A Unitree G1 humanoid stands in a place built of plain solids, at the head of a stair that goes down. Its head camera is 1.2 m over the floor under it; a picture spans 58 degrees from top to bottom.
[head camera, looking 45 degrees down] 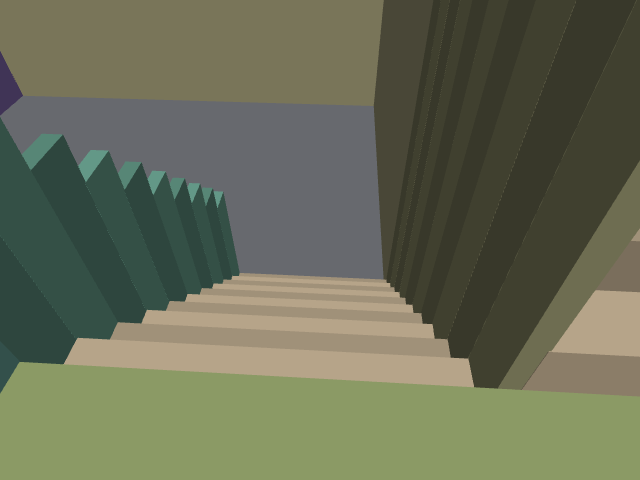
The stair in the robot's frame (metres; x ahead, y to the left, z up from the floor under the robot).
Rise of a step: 0.20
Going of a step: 0.21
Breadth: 1.44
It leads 3 degrees to the right of straight ahead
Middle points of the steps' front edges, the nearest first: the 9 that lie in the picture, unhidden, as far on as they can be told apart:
0.63 0.20 0.00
0.84 0.19 -0.20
1.06 0.17 -0.41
1.27 0.16 -0.61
1.48 0.15 -0.82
1.69 0.14 -1.02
1.90 0.12 -1.23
2.11 0.11 -1.43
2.32 0.10 -1.64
